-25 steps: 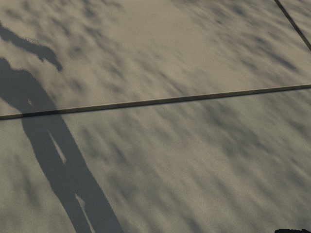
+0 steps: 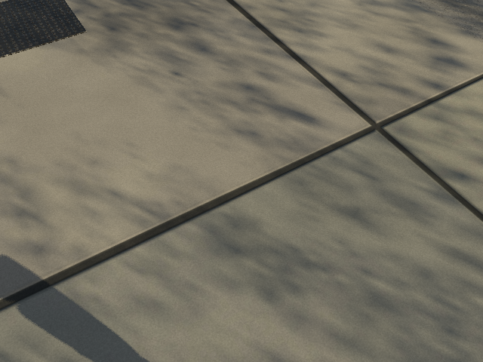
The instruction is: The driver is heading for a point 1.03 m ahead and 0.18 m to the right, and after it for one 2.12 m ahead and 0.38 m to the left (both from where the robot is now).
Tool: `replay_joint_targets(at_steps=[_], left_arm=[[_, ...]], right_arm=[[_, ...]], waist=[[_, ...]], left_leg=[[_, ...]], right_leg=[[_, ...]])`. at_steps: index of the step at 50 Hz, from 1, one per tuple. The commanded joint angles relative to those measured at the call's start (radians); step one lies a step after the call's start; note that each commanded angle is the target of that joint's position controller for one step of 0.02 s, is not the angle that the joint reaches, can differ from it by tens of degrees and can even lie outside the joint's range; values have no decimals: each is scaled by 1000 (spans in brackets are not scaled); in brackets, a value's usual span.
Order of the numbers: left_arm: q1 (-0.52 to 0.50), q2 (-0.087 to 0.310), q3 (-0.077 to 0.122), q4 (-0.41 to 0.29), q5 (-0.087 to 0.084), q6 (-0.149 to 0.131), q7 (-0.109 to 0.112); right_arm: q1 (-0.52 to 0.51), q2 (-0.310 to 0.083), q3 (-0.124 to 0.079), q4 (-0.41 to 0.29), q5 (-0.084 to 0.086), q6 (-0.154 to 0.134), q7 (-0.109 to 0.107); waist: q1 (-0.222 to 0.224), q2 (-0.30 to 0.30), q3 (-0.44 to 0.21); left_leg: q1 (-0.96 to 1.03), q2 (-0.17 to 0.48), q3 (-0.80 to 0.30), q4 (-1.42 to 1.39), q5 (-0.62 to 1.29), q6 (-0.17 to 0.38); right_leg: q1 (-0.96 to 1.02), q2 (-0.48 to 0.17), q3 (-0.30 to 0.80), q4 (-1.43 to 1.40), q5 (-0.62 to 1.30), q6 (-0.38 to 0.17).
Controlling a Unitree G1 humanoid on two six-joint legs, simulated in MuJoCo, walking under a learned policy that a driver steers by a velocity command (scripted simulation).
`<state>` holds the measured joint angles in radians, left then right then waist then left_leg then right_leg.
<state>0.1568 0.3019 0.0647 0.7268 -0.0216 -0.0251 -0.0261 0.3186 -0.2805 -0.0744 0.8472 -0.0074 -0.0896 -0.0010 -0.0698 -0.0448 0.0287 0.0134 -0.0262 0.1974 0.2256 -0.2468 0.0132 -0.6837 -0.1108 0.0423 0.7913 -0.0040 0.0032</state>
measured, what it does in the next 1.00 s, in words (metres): walks ahead, turning right: right foot, then left foot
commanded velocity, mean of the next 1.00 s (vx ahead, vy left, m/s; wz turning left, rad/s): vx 0.50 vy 0.00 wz -0.45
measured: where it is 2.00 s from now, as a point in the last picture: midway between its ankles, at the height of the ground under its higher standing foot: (315, 175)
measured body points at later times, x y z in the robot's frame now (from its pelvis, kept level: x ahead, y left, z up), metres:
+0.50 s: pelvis +0.27 -0.06 +0.00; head +0.30 -0.09 +0.45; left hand +0.42 +0.20 -0.10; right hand +0.41 -0.37 -0.09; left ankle +0.50 +0.07 -0.69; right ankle +0.22 -0.13 -0.74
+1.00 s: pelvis +0.55 -0.11 +0.00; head +0.57 -0.12 +0.45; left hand +0.84 +0.01 -0.08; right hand +0.42 -0.36 -0.12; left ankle +0.53 +0.02 -0.74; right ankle +0.62 -0.33 -0.70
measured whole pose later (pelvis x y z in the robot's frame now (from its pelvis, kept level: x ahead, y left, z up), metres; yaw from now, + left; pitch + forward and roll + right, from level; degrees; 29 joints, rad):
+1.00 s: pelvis +0.55 -0.11 +0.00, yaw -26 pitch +2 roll +2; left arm 0.11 0.28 0.04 0.66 -0.01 -0.06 -0.02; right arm 0.38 -0.28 -0.05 0.87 0.02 -0.08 0.01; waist -0.10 -0.04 0.02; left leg -0.04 -0.04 0.03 0.24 -0.23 0.02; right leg -0.63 -0.09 0.05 0.67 -0.05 0.00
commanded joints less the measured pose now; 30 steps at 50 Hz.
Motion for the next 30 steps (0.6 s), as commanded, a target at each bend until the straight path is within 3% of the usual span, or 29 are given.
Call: replay_joint_targets(at_steps=[1,3,5,6,7,8,9,10,11,12,13,14,15,18,23,27,30], left_arm=[[-103,21,-6,-102,1,-11,-21],[-138,33,-3,-130,1,-9,-31],[-121,58,9,-147,2,-5,-36],[-68,81,23,-142,3,-1,-35],[55,118,47,-114,0,2,-30],[229,182,83,-67,-2,10,-14],[282,308,111,-55,-10,14,5],[273,293,95,-97,-5,-4,-1],[255,212,68,-90,3,-19,-9],[215,183,59,-87,4,-29,-9],[144,154,50,-94,2,-32,-6],[93,124,39,-111,12,-33,-2],[68,120,36,-125,22,-34,2],[76,139,43,-118,14,-41,18],[149,162,51,-85,2,-31,40],[202,155,52,-56,-6,-22,44],[187,147,52,-53,0,-13,48]], right_arm=[[-42,-173,-40,-56,14,-4,-8],[-22,-188,-46,-41,25,11,-8],[-28,-214,-53,-39,32,26,-11],[-33,-229,-57,-41,36,34,-15],[-46,-233,-57,-45,40,43,-17],[-42,-211,-46,-52,35,42,-22],[26,-95,-8,-105,-8,26,-15],[4,-80,11,-124,-1,-13,-3],[-117,-161,-12,-152,42,-36,10],[-151,-153,-6,-165,49,-50,11],[-145,-146,-7,-151,26,-54,3],[-126,-153,-14,-142,7,-46,-3],[-111,-154,-17,-140,3,-34,-1],[-123,-116,-10,-145,-9,-9,-2],[-313,-71,14,-195,1,-12,8],[-368,-110,4,-219,16,-27,25],[-294,-142,-12,-203,18,-40,29]], waist=[[0,70,69],[-1,76,74],[29,105,36],[65,125,-10],[140,120,-78],[225,84,-169],[170,-162,-248],[162,-155,-411],[202,-57,-312],[173,-31,-195],[124,32,-125],[85,20,-90],[62,-10,-81],[50,5,-66],[123,-31,-21],[137,-47,-15],[89,-88,-28]], left_leg=[[-25,301,-67,-95,315,145],[48,319,-46,-52,385,130],[91,321,-13,57,670,108],[97,315,2,160,841,96],[62,290,28,335,931,75],[-96,250,44,582,817,35],[-541,116,36,965,101,-34],[-730,-18,-215,1150,-367,-44],[-835,41,-291,1172,-292,-21],[-843,82,-279,1101,-204,0],[-786,121,-278,1007,-139,-3],[-711,146,-281,941,-89,-10],[-651,151,-284,913,-67,-22],[-612,133,-255,781,14,-68],[-543,64,-249,407,309,-91],[-497,40,-286,289,314,-70],[-414,39,-277,257,202,-26]], right_leg=[[3,-3,-31,-104,32,-23],[-4,11,-58,-142,-33,-48],[76,64,-112,-158,-133,-85],[164,104,-143,-155,-186,-107],[330,153,-166,-192,-181,-138],[616,169,-122,-239,-132,-179],[981,-86,345,-273,-216,-327],[1102,-231,803,-456,-367,-447],[1048,-210,690,-505,-360,-380],[910,-172,553,-505,-300,-341],[764,-126,445,-507,-202,-306],[648,-97,377,-528,-106,-293],[574,-81,356,-548,-39,-299],[471,-38,258,-571,79,-298],[416,22,206,-563,-64,-230],[485,-17,303,-492,-146,-210],[541,-41,366,-399,-112,-184]])
Velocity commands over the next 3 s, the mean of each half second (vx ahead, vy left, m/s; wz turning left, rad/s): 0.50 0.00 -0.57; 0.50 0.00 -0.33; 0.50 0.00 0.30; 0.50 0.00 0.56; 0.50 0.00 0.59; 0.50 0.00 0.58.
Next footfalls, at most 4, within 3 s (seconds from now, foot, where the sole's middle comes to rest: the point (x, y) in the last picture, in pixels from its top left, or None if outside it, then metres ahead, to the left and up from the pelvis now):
0.16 right None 0.25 -0.14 -0.78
0.64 left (239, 332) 0.57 0.00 -0.78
1.14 right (352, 281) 0.70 -0.35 -0.78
1.66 left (283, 195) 1.05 -0.19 -0.78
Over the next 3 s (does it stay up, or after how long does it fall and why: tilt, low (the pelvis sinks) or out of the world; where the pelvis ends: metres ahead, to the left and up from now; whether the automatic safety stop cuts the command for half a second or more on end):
stays up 1.57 -0.11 0.00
